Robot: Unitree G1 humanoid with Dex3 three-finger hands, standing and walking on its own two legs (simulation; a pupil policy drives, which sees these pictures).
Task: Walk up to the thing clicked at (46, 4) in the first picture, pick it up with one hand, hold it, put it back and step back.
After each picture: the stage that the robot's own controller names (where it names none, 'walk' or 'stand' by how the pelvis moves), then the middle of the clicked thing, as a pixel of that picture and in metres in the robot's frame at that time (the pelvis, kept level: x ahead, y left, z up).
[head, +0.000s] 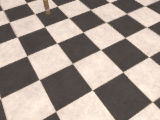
stand; (46, 5) +2.02 +0.52 -0.65
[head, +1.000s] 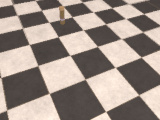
walk; (62, 15) +1.93 +0.21 -0.64
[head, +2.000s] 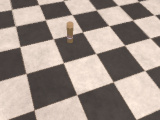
walk; (70, 32) +1.33 +0.10 -0.65
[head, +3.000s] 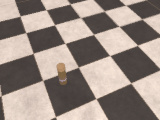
walk; (62, 74) +0.80 +0.18 -0.65
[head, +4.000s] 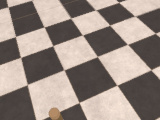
walk; (57, 118) +0.41 +0.25 -0.63
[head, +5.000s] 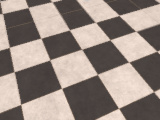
stand; out of the picture +0.24 +0.21 -0.64
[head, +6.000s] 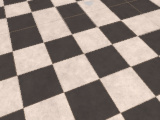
stand; out of the picture +0.23 +0.20 -0.66
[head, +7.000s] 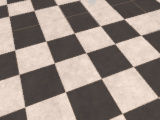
stand; out of the picture +0.22 +0.20 -0.66
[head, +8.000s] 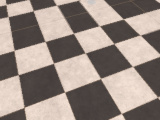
stand; out of the picture +0.22 +0.21 -0.66
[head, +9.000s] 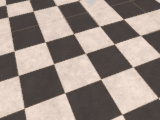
stand; out of the picture +0.21 +0.21 -0.66
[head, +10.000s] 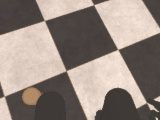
go down; (36, 97) +0.29 +0.21 -0.37
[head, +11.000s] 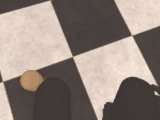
go down; (37, 83) +0.32 +0.21 -0.26
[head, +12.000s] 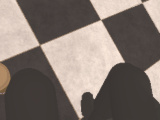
close in; out of the picture +0.31 +0.23 -0.17
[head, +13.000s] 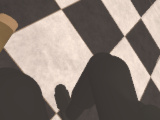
close; out of the picture +0.45 +0.17 -0.23
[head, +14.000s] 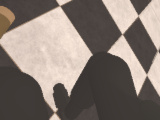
lift; out of the picture +0.47 +0.17 -0.24
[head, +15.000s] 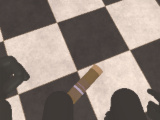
lift; (84, 83) +0.38 +0.01 -0.46
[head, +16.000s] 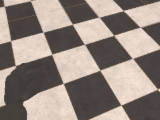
close; out of the picture +0.25 -0.07 -0.70
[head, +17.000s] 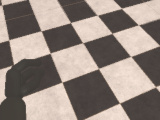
hold; out of the picture +0.20 -0.11 -0.71
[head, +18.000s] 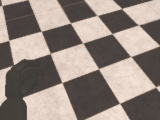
hold; out of the picture +0.23 -0.09 -0.71
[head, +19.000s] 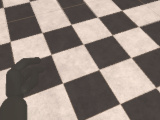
stand; out of the picture +0.26 -0.06 -0.71
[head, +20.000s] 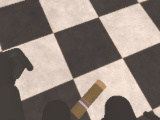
crouch; (88, 98) +0.32 -0.04 -0.50
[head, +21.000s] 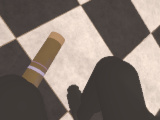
lower; (42, 60) +0.39 +0.02 -0.26
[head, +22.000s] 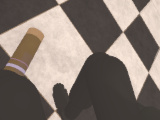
lower; (22, 58) +0.42 +0.05 -0.25
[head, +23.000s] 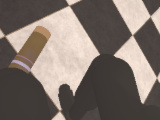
lower; (28, 55) +0.41 +0.06 -0.25
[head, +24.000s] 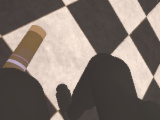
lower; (23, 54) +0.42 +0.06 -0.25
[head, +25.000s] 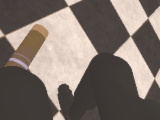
lower; (25, 53) +0.42 +0.06 -0.25
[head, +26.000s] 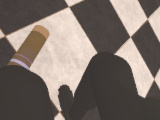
withdraw; (26, 54) +0.42 +0.05 -0.24
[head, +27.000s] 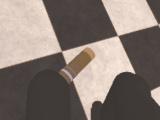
stand; (73, 68) +0.42 +0.01 -0.29
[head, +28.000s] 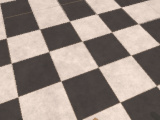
stand; out of the picture +0.31 -0.02 -0.67
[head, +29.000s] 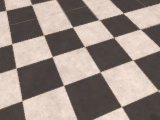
stand; out of the picture +0.30 -0.02 -0.69
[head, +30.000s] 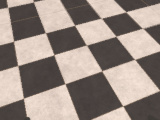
stand; out of the picture +0.29 -0.04 -0.70
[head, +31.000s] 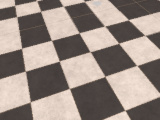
walk; out of the picture +0.30 -0.04 -0.74
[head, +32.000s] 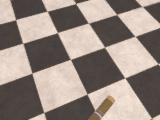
walk; (102, 110) +0.41 -0.15 -0.72
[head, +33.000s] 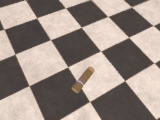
walk; (83, 79) +0.67 -0.03 -0.72
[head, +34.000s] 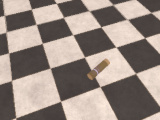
stand; (98, 68) +0.90 -0.10 -0.72
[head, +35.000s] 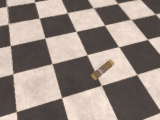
stand; (102, 69) +0.86 -0.19 -0.74
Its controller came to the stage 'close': yes
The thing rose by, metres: 0.00
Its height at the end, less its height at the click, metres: -0.09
